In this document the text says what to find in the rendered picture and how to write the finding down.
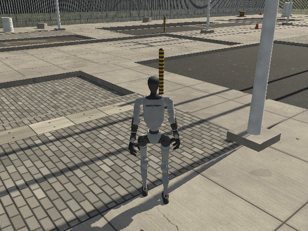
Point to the left robot forearm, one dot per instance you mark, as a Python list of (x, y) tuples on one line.
[(133, 132)]

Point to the robot left shin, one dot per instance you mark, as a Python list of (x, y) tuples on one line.
[(144, 173)]

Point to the humanoid robot head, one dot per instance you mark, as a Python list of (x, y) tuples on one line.
[(153, 84)]

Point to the robot left upper arm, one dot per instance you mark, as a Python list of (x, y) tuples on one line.
[(137, 110)]

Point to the left robot hand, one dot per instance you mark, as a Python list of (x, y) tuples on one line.
[(132, 151)]

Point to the robot right upper arm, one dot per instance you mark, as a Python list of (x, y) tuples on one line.
[(170, 109)]

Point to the right robot hand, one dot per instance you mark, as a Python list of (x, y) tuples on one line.
[(177, 143)]

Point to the right robot forearm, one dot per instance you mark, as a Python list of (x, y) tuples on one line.
[(174, 127)]

